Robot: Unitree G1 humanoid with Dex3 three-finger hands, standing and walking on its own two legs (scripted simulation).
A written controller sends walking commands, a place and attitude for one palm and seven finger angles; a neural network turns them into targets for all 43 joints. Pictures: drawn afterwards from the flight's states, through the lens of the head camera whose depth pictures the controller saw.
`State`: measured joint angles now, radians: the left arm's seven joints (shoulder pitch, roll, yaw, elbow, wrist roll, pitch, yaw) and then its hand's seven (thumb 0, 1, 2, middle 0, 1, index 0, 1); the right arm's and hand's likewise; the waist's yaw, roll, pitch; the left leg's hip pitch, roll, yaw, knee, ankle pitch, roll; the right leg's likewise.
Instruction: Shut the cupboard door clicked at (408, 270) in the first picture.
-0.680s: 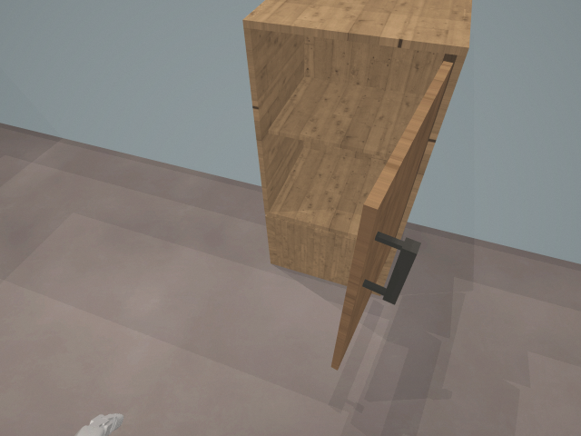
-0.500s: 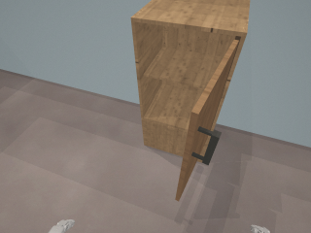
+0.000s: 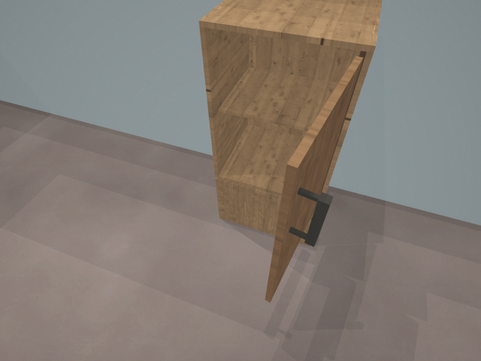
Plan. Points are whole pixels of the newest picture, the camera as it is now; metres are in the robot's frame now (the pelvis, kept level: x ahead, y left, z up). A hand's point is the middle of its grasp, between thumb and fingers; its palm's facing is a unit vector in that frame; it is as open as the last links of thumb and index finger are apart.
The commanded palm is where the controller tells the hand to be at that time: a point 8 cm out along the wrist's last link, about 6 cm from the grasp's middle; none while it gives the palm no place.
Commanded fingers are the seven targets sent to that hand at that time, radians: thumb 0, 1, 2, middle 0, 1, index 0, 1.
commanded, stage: stand and wait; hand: left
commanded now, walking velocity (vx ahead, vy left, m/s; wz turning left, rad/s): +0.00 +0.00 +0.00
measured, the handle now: (307, 217) +0.40 -0.11 -0.02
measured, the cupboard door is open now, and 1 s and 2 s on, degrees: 81 81 81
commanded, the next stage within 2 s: look at it before walking up in 0.14 s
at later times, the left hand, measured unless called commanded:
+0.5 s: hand out of the picture +0.07 +0.25 -0.15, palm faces -0.04 -0.94 -0.33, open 7.4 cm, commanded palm none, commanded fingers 0.00 0.90 0.90 -0.20 -0.30 -0.20 -0.30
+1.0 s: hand out of the picture +0.07 +0.26 -0.16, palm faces -0.04 -0.94 -0.34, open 7.4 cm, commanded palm none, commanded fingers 0.00 0.90 0.90 -0.20 -0.30 -0.20 -0.30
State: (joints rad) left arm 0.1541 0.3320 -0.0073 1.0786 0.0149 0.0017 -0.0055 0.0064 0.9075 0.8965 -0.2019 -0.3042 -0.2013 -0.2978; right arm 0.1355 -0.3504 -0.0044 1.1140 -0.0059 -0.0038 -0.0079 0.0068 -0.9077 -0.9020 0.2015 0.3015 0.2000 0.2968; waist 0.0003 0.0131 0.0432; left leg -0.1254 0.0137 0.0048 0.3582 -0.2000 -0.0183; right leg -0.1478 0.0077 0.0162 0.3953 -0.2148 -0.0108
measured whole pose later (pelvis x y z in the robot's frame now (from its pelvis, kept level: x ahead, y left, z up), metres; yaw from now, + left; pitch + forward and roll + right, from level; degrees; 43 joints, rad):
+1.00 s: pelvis +0.00 +0.01 +0.00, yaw -2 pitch -1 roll +0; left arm 0.15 0.33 0.00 1.06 0.02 0.02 0.00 0.00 0.91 0.90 -0.20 -0.30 -0.20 -0.30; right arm 0.09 -0.33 -0.01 1.09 -0.01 -0.01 -0.02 0.01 -0.91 -0.90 0.20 0.30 0.20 0.30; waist 0.02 0.00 0.04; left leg -0.14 0.00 0.04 0.37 -0.20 0.00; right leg -0.17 0.00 0.05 0.39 -0.20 0.01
